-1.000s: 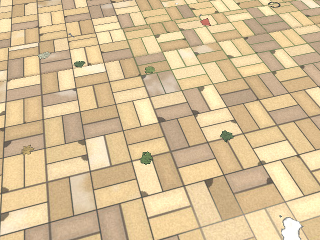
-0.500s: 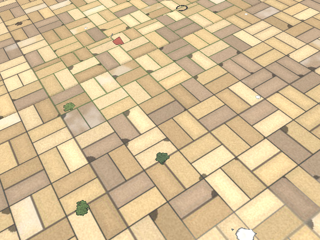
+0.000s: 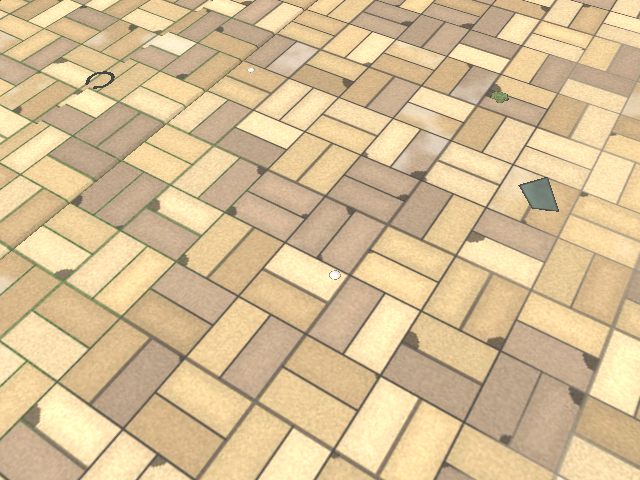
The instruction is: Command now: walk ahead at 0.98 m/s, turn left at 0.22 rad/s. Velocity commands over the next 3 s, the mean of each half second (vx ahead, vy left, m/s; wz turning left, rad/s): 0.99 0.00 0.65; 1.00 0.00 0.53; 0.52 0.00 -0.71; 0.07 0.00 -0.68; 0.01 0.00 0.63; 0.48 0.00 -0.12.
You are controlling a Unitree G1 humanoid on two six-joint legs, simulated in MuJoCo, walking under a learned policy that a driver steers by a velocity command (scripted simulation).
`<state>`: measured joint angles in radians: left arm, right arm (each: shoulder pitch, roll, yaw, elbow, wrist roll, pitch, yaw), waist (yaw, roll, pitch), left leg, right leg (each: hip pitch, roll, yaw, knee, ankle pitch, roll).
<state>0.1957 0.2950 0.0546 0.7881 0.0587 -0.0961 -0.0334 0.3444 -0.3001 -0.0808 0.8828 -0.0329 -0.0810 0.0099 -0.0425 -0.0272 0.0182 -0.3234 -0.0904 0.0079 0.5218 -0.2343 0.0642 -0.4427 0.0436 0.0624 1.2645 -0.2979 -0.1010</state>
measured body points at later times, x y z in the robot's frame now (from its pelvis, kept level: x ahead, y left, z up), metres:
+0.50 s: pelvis +0.44 +0.00 +0.00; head +0.46 +0.01 +0.45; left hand +0.32 +0.28 -0.11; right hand +0.72 -0.19 -0.08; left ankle +0.48 +0.13 -0.64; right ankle +0.37 -0.14 -0.73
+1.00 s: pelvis +0.84 +0.22 +0.00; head +0.86 +0.24 +0.45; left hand +0.86 +0.52 -0.09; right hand +1.00 +0.00 -0.13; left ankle +0.71 +0.16 -0.73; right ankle +1.12 +0.24 -0.66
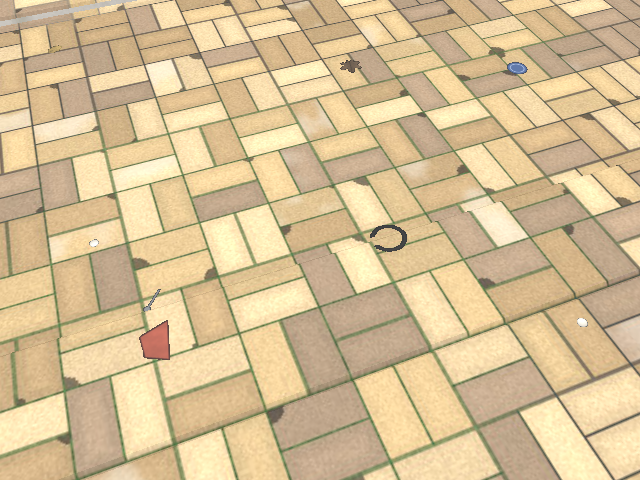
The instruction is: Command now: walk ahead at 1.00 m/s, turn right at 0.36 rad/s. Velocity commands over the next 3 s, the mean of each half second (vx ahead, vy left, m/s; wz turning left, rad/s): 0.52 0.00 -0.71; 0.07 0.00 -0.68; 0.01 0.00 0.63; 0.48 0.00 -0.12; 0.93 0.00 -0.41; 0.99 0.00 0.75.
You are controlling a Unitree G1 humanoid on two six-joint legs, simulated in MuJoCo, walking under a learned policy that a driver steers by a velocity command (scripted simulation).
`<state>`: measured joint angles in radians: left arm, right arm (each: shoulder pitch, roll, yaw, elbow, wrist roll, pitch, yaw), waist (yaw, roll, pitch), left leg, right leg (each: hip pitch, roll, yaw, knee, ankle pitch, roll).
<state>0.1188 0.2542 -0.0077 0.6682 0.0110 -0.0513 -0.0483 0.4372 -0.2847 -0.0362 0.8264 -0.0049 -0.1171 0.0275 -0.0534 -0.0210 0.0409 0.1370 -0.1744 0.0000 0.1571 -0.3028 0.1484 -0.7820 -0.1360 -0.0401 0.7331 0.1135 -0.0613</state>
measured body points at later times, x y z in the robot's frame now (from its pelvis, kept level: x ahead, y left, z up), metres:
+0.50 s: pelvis +0.37 -0.06 +0.00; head +0.41 -0.09 +0.45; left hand +0.58 +0.20 -0.09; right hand +0.53 -0.37 -0.05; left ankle +0.60 -0.01 -0.71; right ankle +0.31 -0.09 -0.73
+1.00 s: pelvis +0.44 -0.09 +0.00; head +0.44 -0.13 +0.45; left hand +0.75 -0.05 -0.08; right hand +0.32 -0.37 -0.12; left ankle +0.59 -0.02 -0.71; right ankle +0.37 -0.18 -0.73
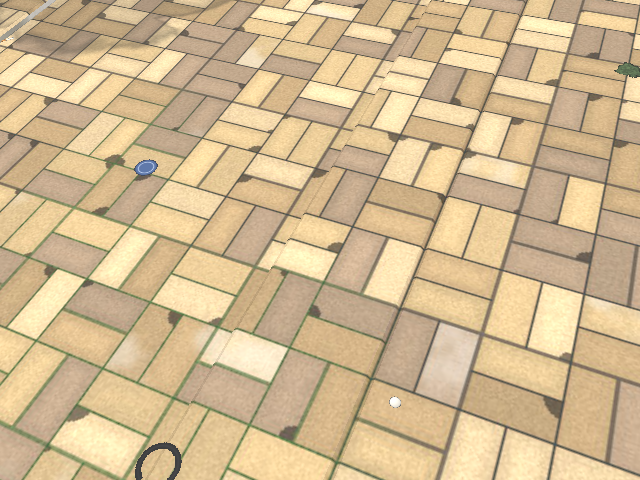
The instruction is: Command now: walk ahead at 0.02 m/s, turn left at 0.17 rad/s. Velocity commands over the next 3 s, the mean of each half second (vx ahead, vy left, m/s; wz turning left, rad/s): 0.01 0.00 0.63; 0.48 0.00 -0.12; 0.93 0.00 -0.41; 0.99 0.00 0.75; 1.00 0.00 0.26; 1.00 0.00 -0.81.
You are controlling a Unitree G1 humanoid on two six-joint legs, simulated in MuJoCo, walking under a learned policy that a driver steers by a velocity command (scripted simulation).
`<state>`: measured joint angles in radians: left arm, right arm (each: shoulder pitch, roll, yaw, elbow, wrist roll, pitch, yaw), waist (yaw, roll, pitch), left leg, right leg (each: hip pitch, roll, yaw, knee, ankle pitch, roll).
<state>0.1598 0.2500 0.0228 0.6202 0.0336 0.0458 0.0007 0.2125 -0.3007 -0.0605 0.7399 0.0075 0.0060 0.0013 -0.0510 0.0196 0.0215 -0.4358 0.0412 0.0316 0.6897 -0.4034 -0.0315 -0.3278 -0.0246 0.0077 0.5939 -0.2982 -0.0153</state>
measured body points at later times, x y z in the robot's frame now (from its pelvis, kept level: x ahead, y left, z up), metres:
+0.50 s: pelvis +0.00 +0.04 +0.00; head +0.03 +0.08 +0.45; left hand +0.03 +0.37 -0.11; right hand +0.26 -0.16 -0.07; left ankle -0.03 +0.12 -0.73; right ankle +0.01 -0.12 -0.65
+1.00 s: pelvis +0.17 +0.06 +0.00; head +0.18 +0.04 +0.45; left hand +0.22 +0.37 -0.09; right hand +0.31 -0.19 -0.12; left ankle -0.04 +0.13 -0.73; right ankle +0.30 -0.02 -0.70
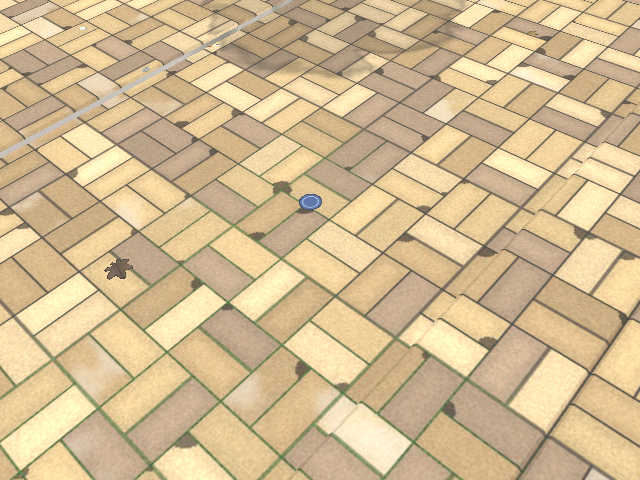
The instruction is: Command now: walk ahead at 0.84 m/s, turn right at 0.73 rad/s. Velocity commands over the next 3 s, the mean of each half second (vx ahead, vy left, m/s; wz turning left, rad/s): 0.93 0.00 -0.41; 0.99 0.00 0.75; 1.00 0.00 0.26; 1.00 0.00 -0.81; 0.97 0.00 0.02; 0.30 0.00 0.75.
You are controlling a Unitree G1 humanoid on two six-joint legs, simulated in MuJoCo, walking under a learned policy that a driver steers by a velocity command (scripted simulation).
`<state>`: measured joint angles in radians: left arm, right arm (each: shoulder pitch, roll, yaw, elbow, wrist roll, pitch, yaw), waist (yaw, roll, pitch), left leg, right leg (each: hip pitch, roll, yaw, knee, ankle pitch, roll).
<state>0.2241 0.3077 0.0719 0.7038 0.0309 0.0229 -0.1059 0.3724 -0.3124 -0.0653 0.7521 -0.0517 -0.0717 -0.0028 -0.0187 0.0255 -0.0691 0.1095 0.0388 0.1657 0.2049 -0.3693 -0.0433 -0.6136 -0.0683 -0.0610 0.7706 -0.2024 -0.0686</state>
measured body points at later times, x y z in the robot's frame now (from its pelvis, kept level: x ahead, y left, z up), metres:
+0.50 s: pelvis +0.41 -0.13 -0.02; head +0.45 -0.14 +0.42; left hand +0.45 +0.16 -0.14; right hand +0.56 -0.40 -0.12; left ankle +0.64 -0.11 -0.71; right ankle +0.13 -0.11 -0.72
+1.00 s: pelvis +0.91 -0.22 -0.02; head +0.95 -0.22 +0.43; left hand +1.16 +0.01 -0.07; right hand +0.90 -0.54 -0.14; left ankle +0.64 -0.14 -0.68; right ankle +1.06 -0.35 -0.73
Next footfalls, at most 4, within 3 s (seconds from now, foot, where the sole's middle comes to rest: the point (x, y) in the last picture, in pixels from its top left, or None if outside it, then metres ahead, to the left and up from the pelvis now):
0.06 right None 0.16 -0.12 -0.77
0.54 left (408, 418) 0.66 -0.14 -0.77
0.96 right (468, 265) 1.09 -0.35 -0.78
1.38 left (331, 206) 1.37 0.01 -0.80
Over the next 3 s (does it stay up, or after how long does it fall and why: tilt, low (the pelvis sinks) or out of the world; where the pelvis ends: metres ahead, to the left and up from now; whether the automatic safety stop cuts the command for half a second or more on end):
stays up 2.58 -0.11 -0.02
